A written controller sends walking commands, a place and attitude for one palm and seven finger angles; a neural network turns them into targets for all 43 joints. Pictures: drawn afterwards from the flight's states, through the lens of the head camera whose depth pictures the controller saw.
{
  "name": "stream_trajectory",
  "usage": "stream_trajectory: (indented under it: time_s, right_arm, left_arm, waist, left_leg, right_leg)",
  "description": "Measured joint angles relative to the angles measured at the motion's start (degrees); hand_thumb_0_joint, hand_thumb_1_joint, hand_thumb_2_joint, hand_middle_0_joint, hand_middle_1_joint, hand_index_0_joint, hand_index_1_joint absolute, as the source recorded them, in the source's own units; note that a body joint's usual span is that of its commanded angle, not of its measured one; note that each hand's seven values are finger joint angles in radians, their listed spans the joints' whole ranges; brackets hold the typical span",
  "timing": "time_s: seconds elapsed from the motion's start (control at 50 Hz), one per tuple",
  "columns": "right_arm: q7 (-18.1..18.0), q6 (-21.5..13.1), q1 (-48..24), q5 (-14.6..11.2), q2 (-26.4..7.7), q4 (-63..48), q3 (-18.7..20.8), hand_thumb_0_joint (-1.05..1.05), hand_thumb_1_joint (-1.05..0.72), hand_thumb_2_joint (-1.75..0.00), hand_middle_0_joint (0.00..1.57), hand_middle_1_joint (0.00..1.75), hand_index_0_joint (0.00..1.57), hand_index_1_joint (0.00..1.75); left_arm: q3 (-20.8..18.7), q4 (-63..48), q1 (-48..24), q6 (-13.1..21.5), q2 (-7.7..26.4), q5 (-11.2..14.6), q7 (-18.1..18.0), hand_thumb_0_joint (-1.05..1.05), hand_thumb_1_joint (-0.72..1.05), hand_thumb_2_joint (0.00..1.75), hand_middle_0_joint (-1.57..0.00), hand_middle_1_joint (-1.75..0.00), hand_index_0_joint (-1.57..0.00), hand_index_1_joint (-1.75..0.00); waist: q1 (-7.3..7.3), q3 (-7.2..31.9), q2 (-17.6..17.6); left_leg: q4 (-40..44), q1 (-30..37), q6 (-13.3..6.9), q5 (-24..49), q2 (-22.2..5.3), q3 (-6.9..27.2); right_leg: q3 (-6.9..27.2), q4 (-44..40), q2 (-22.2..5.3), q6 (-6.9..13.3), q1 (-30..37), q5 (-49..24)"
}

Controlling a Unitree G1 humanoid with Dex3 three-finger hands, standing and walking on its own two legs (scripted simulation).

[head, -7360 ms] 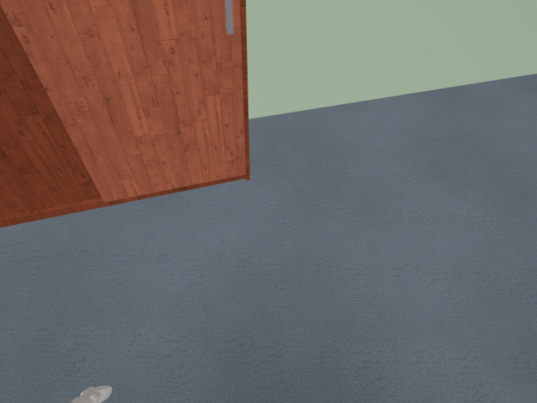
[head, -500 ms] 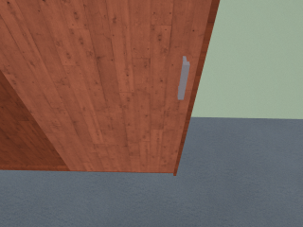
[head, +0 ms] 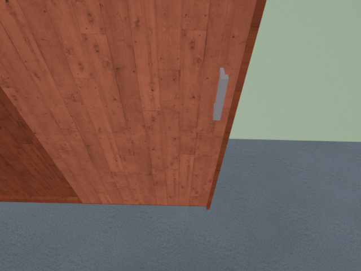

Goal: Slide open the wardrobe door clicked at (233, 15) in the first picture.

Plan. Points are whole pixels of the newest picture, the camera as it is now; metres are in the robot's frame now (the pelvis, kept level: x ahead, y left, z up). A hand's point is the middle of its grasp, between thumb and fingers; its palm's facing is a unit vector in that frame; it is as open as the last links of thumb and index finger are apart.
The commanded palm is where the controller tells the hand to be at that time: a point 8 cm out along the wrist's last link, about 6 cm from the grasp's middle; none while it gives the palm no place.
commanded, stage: look again from close up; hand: right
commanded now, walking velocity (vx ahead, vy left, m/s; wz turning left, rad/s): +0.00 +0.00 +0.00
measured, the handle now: (219, 94) +0.57 -0.08 +0.09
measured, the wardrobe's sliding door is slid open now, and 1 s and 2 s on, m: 0.00 0.00 0.00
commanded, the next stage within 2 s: none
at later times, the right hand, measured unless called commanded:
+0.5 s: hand out of the picture +0.05 -0.21 -0.17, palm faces -0.02 +0.96 -0.28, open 7.4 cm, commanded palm none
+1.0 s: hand out of the picture +0.06 -0.21 -0.17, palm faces -0.02 +0.96 -0.28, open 7.4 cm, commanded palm none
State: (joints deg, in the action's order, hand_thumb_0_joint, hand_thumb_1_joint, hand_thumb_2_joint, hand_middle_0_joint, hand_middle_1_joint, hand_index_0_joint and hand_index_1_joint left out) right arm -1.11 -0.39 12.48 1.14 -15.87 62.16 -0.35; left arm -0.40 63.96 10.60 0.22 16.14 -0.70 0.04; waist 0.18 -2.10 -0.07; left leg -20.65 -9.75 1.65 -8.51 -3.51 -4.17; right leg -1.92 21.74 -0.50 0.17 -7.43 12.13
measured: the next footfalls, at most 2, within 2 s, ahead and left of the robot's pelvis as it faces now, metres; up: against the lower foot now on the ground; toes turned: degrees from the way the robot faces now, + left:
none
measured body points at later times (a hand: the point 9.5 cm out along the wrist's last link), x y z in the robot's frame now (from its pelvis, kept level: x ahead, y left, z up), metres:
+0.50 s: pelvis +0.01 +0.01 +0.00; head +0.01 +0.01 +0.45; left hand +0.06 +0.28 -0.15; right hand +0.05 -0.26 -0.15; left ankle +0.03 +0.14 -0.75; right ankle +0.00 -0.11 -0.75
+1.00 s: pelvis +0.02 +0.01 +0.00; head +0.02 +0.01 +0.45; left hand +0.06 +0.28 -0.14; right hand +0.06 -0.26 -0.15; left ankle +0.03 +0.14 -0.75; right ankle +0.00 -0.11 -0.75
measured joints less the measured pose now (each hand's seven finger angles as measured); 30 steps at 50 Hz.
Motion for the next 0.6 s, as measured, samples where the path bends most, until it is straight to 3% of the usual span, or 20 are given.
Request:
stream_trajectory:
  time_s: [0.6]
  right_arm:
    - [0.01, -0.23, -0.35, -0.04, 0.92, 0.36, 0.02, 0.01, -0.91, -0.89, 0.20, 0.30, 0.20, 0.30]
  left_arm:
    - [0.31, 0.46, -0.14, 0.26, -0.70, -0.09, -0.25, 0.01, 0.91, 0.90, -0.20, -0.30, -0.20, -0.30]
  waist:
    - [0.01, 0.49, -0.04]
  left_leg:
    - [0.66, 0.71, -0.59, -0.52, 0.95, 0.18]
  right_leg:
    - [-0.24, -1.03, -0.91, -0.71, 1.08, 0.43]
